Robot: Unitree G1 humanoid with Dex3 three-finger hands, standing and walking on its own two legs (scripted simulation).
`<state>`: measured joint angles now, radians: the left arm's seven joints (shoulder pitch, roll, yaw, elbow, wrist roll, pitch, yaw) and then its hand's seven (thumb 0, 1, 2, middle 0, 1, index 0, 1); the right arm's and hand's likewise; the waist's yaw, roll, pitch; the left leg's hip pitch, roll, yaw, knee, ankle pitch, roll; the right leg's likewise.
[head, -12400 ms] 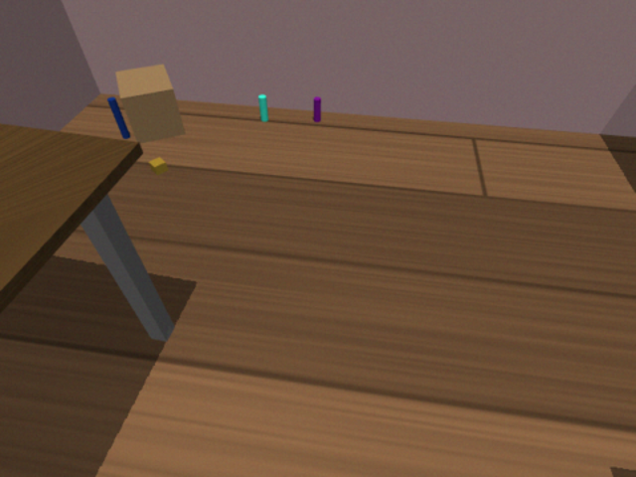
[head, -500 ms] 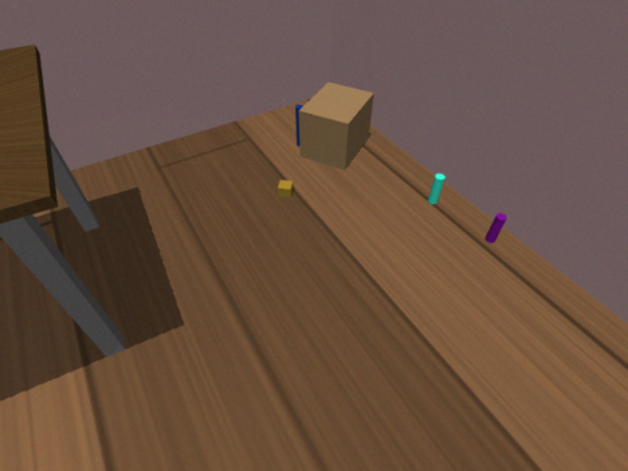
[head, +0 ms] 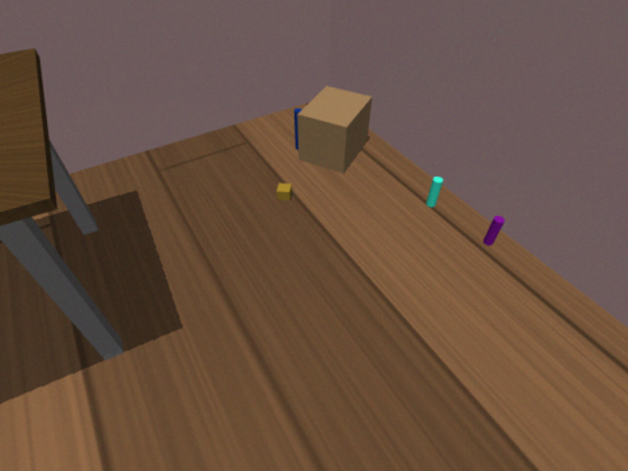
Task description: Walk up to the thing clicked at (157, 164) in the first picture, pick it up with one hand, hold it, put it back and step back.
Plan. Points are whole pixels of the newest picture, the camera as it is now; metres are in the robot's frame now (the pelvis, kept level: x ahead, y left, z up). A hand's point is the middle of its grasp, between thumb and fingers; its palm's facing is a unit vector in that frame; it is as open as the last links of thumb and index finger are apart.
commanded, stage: walk up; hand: left
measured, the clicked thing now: (284, 191) +1.50 +0.18 -0.76
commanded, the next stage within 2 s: none
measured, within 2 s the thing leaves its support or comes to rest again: neither
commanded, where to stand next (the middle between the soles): +1.08 -0.04 m, yaw -2 degrees
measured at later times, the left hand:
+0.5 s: hand (89, 469) +0.18 +0.34 -0.16, palm faces -0.04 -0.95 -0.31, open 7.4 cm
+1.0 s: hand (190, 294) +0.47 +0.25 -0.13, palm faces -0.06 -0.93 -0.37, open 7.4 cm
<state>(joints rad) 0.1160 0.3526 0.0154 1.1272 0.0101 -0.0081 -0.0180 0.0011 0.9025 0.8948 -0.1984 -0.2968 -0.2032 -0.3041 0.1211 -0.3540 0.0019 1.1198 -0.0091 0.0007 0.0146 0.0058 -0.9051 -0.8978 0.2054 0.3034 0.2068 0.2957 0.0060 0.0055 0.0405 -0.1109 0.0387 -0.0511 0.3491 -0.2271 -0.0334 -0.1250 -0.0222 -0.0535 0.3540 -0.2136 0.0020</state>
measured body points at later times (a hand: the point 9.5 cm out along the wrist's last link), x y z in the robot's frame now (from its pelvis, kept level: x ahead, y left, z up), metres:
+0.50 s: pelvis +0.12 +0.06 -0.01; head +0.12 +0.09 +0.44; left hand +0.19 +0.39 -0.14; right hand +0.14 -0.27 -0.11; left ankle +0.10 +0.18 -0.75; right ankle +0.19 -0.09 -0.69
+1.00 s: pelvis +0.37 -0.01 -0.01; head +0.39 -0.03 +0.44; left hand +0.47 +0.30 -0.11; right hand +0.43 -0.33 -0.13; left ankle +0.42 +0.16 -0.68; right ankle +0.36 -0.10 -0.75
